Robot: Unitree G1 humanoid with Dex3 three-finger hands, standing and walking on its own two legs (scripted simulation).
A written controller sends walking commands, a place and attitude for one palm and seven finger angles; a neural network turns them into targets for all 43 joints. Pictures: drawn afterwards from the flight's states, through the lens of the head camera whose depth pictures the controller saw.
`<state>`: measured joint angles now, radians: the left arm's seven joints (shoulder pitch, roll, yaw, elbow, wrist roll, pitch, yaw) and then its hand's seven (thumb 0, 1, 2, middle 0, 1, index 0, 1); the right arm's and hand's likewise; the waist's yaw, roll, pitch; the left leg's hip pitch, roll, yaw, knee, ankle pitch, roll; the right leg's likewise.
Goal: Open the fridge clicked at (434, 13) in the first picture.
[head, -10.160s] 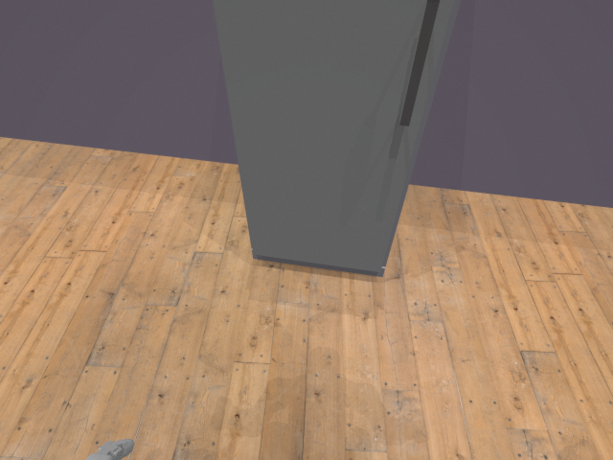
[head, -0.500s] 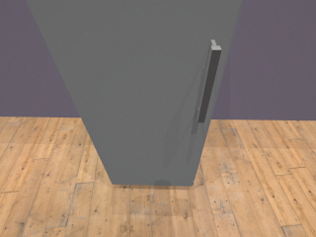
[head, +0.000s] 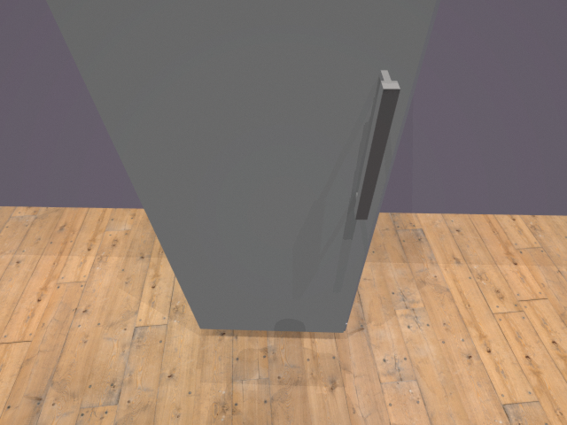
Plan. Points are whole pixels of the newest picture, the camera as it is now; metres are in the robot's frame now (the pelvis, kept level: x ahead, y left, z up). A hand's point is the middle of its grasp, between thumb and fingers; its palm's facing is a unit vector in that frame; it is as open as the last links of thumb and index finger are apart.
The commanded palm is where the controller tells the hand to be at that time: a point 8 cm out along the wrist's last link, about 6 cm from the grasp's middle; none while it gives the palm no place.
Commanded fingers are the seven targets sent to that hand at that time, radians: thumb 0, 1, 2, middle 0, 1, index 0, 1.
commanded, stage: look again from close up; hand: right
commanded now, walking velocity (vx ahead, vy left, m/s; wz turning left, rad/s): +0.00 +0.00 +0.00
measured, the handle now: (371, 153) +0.51 -0.12 +0.12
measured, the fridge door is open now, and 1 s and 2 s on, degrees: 0 0 0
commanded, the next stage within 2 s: raise the hand to about handle height in 0.50 s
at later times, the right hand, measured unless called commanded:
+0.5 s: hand out of the picture +0.01 -0.17 -0.18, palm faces +0.00 +0.98 -0.18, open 7.4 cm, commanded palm none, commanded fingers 0.00 -0.90 -0.90 0.20 0.30 0.20 0.30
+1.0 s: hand (414, 408) +0.17 -0.16 -0.05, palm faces +0.00 +1.00 +0.03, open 8.4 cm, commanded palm +0.14 -0.23 -0.02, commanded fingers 0.00 -0.41 -0.69 0.23 0.62 0.23 0.62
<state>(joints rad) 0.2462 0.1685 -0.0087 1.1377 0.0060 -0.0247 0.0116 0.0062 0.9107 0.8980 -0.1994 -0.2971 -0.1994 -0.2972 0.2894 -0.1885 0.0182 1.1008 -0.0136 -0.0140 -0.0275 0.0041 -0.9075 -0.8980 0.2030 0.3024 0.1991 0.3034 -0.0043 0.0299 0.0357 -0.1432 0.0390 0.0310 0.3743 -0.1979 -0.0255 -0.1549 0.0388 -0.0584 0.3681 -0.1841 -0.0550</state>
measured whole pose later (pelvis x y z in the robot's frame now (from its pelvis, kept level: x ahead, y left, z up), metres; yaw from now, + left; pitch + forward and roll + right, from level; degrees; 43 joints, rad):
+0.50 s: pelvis +0.01 +0.01 +0.00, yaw +0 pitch -1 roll +0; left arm 0.23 0.17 -0.01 1.14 0.01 -0.03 0.01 0.01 0.91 0.90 -0.20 -0.30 -0.20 -0.30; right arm 0.28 -0.19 0.02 1.10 -0.01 -0.02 -0.03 0.00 -0.91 -0.90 0.20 0.30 0.20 0.30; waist -0.01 0.03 0.04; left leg -0.14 0.03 0.04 0.37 -0.21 -0.01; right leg -0.15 0.03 -0.05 0.37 -0.20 -0.04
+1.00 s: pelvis +0.00 +0.04 -0.05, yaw -1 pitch +8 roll -1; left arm 0.16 0.26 0.05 0.52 -0.03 -0.23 0.02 0.01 0.91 0.90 -0.20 -0.30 -0.20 -0.30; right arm 0.43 -0.24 -0.22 0.22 0.29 -0.41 0.40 0.00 -0.63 -0.78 0.22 0.48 0.22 0.48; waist 0.01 0.05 -0.08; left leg -0.60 0.01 0.06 0.92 -0.46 0.04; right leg -0.61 -0.01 -0.03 0.90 -0.42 0.01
